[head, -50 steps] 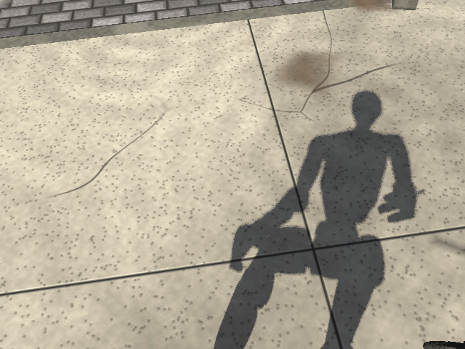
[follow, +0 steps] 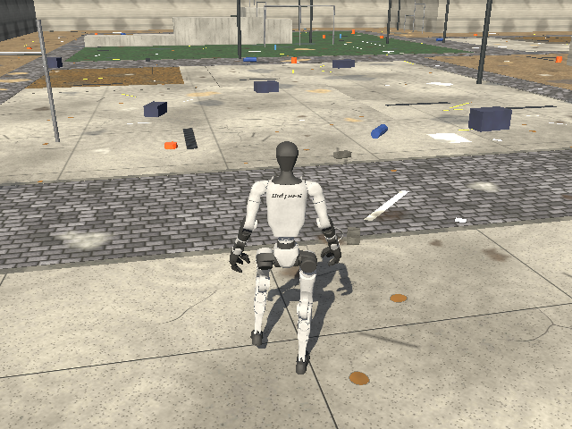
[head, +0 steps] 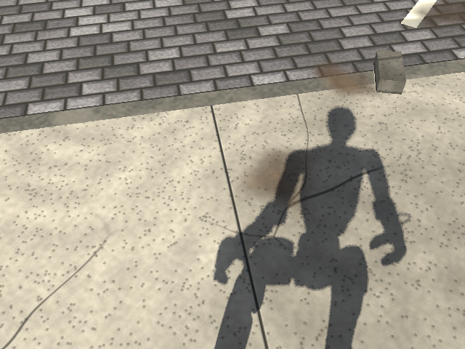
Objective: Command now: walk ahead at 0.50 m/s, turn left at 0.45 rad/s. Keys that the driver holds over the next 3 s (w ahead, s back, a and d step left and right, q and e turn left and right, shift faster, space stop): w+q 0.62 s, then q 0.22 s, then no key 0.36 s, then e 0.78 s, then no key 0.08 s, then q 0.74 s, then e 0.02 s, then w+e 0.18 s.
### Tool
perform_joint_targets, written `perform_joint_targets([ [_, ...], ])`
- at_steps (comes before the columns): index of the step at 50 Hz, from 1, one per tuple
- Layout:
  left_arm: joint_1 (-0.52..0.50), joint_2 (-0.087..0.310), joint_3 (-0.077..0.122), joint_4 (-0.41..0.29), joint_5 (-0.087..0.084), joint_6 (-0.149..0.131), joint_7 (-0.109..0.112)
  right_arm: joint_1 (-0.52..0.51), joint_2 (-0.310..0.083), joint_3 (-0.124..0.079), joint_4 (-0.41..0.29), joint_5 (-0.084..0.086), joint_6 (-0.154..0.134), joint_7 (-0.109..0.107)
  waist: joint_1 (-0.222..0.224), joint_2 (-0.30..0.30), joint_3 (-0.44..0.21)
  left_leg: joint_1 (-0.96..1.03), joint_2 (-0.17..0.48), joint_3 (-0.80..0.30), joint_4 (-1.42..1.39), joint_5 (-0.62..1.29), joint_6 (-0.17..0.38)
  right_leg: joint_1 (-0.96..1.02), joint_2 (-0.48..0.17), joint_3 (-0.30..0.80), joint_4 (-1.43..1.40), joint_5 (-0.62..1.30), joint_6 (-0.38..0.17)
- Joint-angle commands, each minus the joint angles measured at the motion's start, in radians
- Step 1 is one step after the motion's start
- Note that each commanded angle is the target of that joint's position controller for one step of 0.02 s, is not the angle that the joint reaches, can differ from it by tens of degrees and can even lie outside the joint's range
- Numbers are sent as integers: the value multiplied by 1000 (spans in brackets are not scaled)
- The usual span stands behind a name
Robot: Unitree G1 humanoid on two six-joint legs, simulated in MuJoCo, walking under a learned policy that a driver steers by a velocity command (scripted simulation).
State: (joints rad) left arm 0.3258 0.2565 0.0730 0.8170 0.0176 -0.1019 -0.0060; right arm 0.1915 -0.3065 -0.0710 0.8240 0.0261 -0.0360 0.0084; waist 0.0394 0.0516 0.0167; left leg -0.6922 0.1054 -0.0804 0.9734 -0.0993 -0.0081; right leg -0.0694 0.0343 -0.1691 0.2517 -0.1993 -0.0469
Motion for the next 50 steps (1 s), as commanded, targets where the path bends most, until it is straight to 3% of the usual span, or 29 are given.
perform_joint_targets([
  [1,-81,142,32,-66,-4,-16,14,-33,-11,4,-66,-5,-9,17,-22,-97,39,11,18,10,-148,150,3,-35,-271,67,-139,277,-125],
  [5,-10,172,44,-28,-20,6,22,-165,-1,14,-130,-6,-10,40,29,-78,81,-20,5,73,-284,137,34,79,-309,12,-113,307,-114],
  [8,0,195,52,-13,-33,30,25,-197,-18,8,-172,-4,-9,57,17,-98,73,-2,-30,126,-331,17,74,173,-333,-21,-23,500,-91],
  [10,-20,226,59,-19,-38,46,33,-128,-55,-12,-176,-1,-3,59,-37,-140,1,139,-102,190,-325,-87,115,194,-329,-47,133,841,-66],
  [11,-34,235,60,-23,-41,55,36,-16,-92,-35,-153,2,-1,55,-104,-142,-62,289,-147,210,-350,-99,143,166,-310,-65,294,934,-47],
  [12,-41,225,53,-28,-43,56,40,148,-155,-70,-112,3,2,41,-189,-114,-148,553,-176,183,-419,-36,183,40,-267,-84,525,840,-8],
  [13,-5,140,26,-62,-10,43,39,246,-261,-100,-91,2,12,17,-182,76,-231,871,32,-169,-439,-31,275,-301,-182,-82,872,269,49],
  [14,31,62,-7,-107,-10,4,26,199,-305,-96,-129,-3,-3,23,-100,195,-370,1081,231,-742,-612,-179,462,-612,21,137,1144,-412,84],
  [15,-90,152,12,-125,-47,-28,10,209,-210,-69,-133,-8,-15,29,-167,60,-341,1074,219,-691,-678,-201,408,-726,-35,276,1173,-365,61],
  [16,-139,156,11,-143,-65,-44,4,176,-166,-57,-128,-8,-25,29,-150,37,-211,953,185,-537,-678,-151,369,-757,-75,261,1113,-280,37],
  [17,-140,146,10,-132,-44,-49,12,107,-137,-48,-137,-4,-29,28,-98,-47,-129,797,136,-423,-678,-62,329,-708,-120,256,1016,-207,33],
  [18,-135,162,21,-122,-19,-42,19,50,-99,-37,-152,-8,-30,24,-62,-39,-88,679,101,-343,-692,40,309,-638,-147,254,937,-165,40],
  [19,-115,165,25,-120,-13,-29,17,23,-90,-31,-169,-19,-30,19,-34,-18,-76,600,81,-312,-714,98,306,-576,-159,258,907,-134,48],
  [22,-121,128,18,-131,-2,0,18,37,-120,-41,-170,-16,-36,4,-19,-21,-59,493,50,-234,-747,224,315,-538,-148,230,786,-65,92],
  [27,-307,82,-4,-183,-7,-3,9,103,-140,-46,-151,-4,-23,-21,-88,24,-21,436,-27,-159,-730,113,240,-487,-79,214,415,238,119],
  [31,-387,111,1,-211,-26,-19,-12,163,-140,-47,-131,3,-11,-25,-117,43,-14,495,8,-249,-669,16,222,-438,-42,236,276,263,104],
  [34,-333,150,21,-206,-14,-33,-17,149,-138,-51,-138,-3,8,-36,-77,84,-31,577,7,-320,-520,176,176,-371,-14,238,210,166,60],
  [35,-265,158,28,-189,-7,-39,-13,119,-124,-47,-153,-1,13,-38,-34,85,-64,572,-29,-310,-439,231,144,-273,-14,218,155,226,37],
  [36,-179,193,38,-182,11,-44,-7,105,-83,-33,-177,-8,11,-37,7,54,-161,513,-85,-270,-275,205,101,-80,-103,269,169,360,-12],
  [37,-66,261,51,-180,28,-38,1,169,-28,-16,-201,-30,8,-39,10,-141,-310,300,-185,-163,29,-200,37,231,-336,481,252,695,-106],
  [38,-23,267,54,-151,10,-13,-6,319,-46,-9,-208,-7,5,-34,-41,-423,-446,64,-237,-106,287,-637,-7,422,-536,838,213,641,-274],
  [39,-73,183,34,-183,-6,3,-4,306,-143,-33,-178,6,14,-34,-26,-266,-370,1,-154,-129,388,-557,-32,330,-497,799,173,449,-249],
  [40,-119,130,17,-198,-5,18,5,185,-175,-44,-197,5,31,-36,0,-184,-246,-25,-126,-76,406,-482,-48,211,-436,626,158,395,-203],
  [41,-170,112,6,-198,0,30,7,131,-168,-47,-208,-2,49,-41,-15,-124,-164,-5,-96,-48,370,-436,-60,77,-381,512,134,405,-182],
  [42,-207,106,3,-191,1,37,10,114,-157,-51,-221,-6,64,-44,-40,-133,-111,27,-65,-39,318,-408,-61,-28,-345,443,112,390,-171],
  [44,-226,131,9,-168,13,38,8,137,-82,-34,-221,-5,81,-44,-64,-183,-68,140,-69,10,208,-373,-61,-171,-282,332,50,421,-170],
  [47,-237,159,19,-142,2,39,9,113,-45,-17,-233,-20,75,-41,-65,-173,-125,201,-64,22,32,-302,-59,-139,-306,275,49,569,-206],
  [50,-254,175,22,-124,-15,55,9,66,-46,-8,-240,-22,73,-29,-53,-173,-159,300,-64,42,-136,-201,-46,-136,-307,232,46,512,-201],
])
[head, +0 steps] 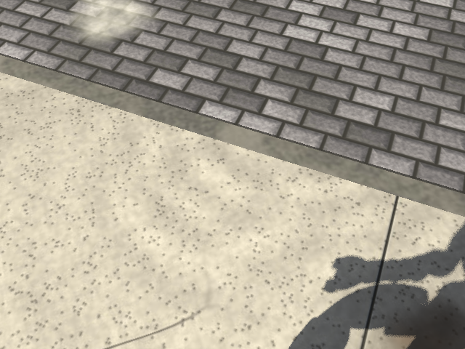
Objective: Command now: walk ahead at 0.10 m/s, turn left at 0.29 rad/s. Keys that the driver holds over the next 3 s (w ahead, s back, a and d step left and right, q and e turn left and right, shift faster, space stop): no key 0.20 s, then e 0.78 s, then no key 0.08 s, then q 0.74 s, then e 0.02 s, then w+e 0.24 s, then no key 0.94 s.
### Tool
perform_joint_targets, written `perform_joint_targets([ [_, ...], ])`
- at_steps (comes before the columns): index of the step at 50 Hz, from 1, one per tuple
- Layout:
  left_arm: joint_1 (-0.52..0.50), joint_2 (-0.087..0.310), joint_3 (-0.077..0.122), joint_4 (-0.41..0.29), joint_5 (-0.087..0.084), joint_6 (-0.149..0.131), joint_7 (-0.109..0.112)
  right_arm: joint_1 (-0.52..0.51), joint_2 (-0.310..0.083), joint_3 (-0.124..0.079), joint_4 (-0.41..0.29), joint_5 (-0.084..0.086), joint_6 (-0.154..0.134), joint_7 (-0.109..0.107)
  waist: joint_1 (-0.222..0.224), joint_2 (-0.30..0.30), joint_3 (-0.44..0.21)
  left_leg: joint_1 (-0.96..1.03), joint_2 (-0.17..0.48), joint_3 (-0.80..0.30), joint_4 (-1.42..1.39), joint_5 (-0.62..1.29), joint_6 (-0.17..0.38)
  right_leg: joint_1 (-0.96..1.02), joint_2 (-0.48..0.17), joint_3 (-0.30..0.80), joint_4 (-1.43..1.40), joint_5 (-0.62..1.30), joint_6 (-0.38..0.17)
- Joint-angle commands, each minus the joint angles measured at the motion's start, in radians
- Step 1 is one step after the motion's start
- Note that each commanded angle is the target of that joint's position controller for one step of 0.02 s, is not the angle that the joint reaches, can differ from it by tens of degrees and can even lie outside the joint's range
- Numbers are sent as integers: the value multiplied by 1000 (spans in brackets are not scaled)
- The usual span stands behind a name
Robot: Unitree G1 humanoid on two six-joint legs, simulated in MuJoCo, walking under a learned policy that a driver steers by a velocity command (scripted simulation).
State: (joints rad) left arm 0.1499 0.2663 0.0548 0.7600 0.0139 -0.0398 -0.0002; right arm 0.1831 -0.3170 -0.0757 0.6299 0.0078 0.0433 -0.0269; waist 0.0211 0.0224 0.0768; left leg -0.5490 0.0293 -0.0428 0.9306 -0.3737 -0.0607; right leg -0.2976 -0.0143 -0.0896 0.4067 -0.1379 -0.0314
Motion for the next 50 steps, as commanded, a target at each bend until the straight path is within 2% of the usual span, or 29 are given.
perform_joint_targets([
  [1,-71,169,39,-57,-16,-1,2,56,-40,-3,-50,-4,-4,11,-27,-146,-214,178,8,11,-137,84,11,94,-258,150,-109,395,-212],
  [4,-61,176,34,-32,-28,12,-5,30,-49,-6,-55,-6,-1,20,-29,-145,-183,268,-13,40,-324,134,41,89,-248,157,-76,203,-184],
  [5,-66,164,27,-24,-34,15,-6,46,-46,-6,-46,-9,-4,22,-46,-140,-174,341,-27,56,-434,203,61,62,-230,150,-47,133,-155],
  [6,-30,129,13,-3,-33,14,-9,43,-62,-9,-48,-16,-6,20,-47,-119,-164,422,-12,25,-533,277,87,21,-196,136,-16,50,-97],
  [7,8,82,-6,1,-6,8,-15,45,-119,-18,-64,-26,-7,10,-21,-2,-197,524,126,-134,-559,490,129,-42,-131,77,88,-80,-15],
  [8,79,42,-20,1,19,0,-22,-27,-148,-11,-90,-36,-2,0,56,172,-204,509,264,-270,-550,569,242,-101,-41,10,160,-286,59],
  [9,30,73,-17,2,15,7,-13,-50,-82,3,-83,-38,-10,8,10,161,-200,394,244,-266,-573,404,281,-23,-50,60,141,-271,78],
  [10,6,97,-12,1,7,13,-10,-85,-58,11,-78,-39,-19,17,22,143,-167,358,175,-213,-574,294,235,16,-48,60,95,-178,77],
  [11,6,91,-16,18,10,17,-8,-97,-33,18,-67,-42,-29,22,22,131,-167,358,126,-157,-560,225,181,48,-55,66,56,-90,78],
  [12,8,109,-15,26,12,24,-8,-93,-30,20,-61,-41,-36,25,13,132,-146,349,97,-123,-552,198,147,59,-64,76,34,-35,78],
  [13,15,136,-11,35,7,27,-10,-79,-38,18,-54,-38,-39,24,3,101,-111,340,77,-99,-549,186,124,44,-70,85,25,-24,69],
  [15,-6,153,-6,37,-11,25,-14,-45,-80,5,-43,-36,-38,16,-15,43,-79,382,69,-77,-519,251,118,-12,-57,88,49,-16,49],
  [17,-18,151,-3,32,-19,23,-10,-27,-110,-11,-42,-29,-31,-1,-25,44,-101,429,110,-85,-504,378,153,-53,-46,93,104,3,50],
  [19,-4,140,1,30,-25,28,-7,-14,-117,-22,-39,-24,-20,-14,-25,73,-127,456,175,-110,-506,499,205,-87,-31,75,192,-37,61],
  [22,4,125,12,19,-26,50,-8,-25,-111,-30,-43,-20,-17,-24,-29,132,-144,451,285,-163,-528,578,284,-147,-24,64,383,-304,63],
  [24,-8,118,20,4,-32,67,-12,-42,-110,-33,-41,-20,-27,-26,-35,115,-135,439,344,-176,-540,645,322,-202,-55,90,523,-456,61],
  [25,-1,115,21,3,-35,75,-13,-67,-114,-36,-39,-17,-31,-24,-24,96,-132,422,337,-145,-538,647,314,-188,-64,89,514,-436,61],
  [27,24,117,25,6,-33,83,-17,-116,-124,-42,-34,-9,-32,-22,-6,100,-143,390,307,-74,-517,635,280,-114,-57,62,441,-343,60],
  [30,100,123,37,20,-30,85,-31,-135,-113,-43,-11,13,-20,-24,36,94,-160,326,244,44,-394,486,190,63,9,-6,173,-95,21],
  [31,105,168,52,12,-22,81,-25,-62,-83,-38,17,9,-19,-21,18,-29,-144,244,177,127,-246,286,110,142,-17,98,43,94,-21],
  [32,109,323,85,-21,-14,71,-5,-62,-17,-14,-25,-43,-18,-19,-16,-363,-128,-59,21,194,87,-246,-14,282,-306,536,-28,523,-171],
  [33,140,309,71,-44,30,48,-19,-155,-50,-20,-48,-27,-23,-28,61,-270,-208,-108,-46,5,258,-368,-11,247,-392,668,-72,534,-331],
  [34,103,286,64,-53,31,27,-24,-156,-84,-31,-36,-5,-23,-33,43,-161,-179,-132,-26,-35,319,-302,1,239,-354,585,-67,475,-317],
  [35,58,263,62,-58,7,18,-18,-138,-97,-37,-18,-4,-22,-39,15,-109,-151,-150,-8,-44,303,-204,10,236,-297,511,-54,393,-261],
  [36,25,232,53,-64,-16,21,-7,-126,-102,-43,4,-12,-21,-46,2,-79,-142,-158,7,-51,275,-129,8,238,-260,472,-47,335,-214],
  [37,7,215,46,-69,-28,28,3,-110,-106,-47,12,-15,-20,-49,-13,-93,-140,-124,12,-56,253,-73,2,214,-230,440,-54,321,-191],
  [40,34,200,41,-83,-24,37,19,-80,-79,-44,28,-5,-25,-42,-14,-113,-170,-93,-19,-54,241,20,-15,237,-192,416,-68,320,-179],
  [42,50,203,43,-89,-26,40,25,-90,-71,-42,28,-5,-28,-43,-6,-113,-166,-108,-27,-62,190,43,-25,260,-184,429,-75,285,-179],
  [50,33,214,52,-123,-21,59,38,-110,-72,-43,34,-4,-50,-34,6,-158,-126,-54,-31,-87,-55,73,-51,204,-148,516,-89,34,-176],
])
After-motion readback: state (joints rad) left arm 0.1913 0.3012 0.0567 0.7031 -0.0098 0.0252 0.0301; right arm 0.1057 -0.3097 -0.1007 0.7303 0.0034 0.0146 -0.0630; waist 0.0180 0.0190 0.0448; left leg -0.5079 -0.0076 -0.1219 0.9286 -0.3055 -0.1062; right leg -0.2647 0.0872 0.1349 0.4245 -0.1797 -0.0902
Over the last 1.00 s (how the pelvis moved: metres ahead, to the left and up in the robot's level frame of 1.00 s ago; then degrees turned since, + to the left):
0.48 0.09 -0.01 34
